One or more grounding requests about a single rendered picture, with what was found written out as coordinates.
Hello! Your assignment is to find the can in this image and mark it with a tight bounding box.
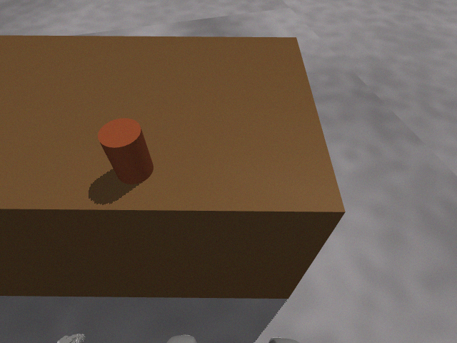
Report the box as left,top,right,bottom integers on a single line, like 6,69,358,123
98,118,154,184

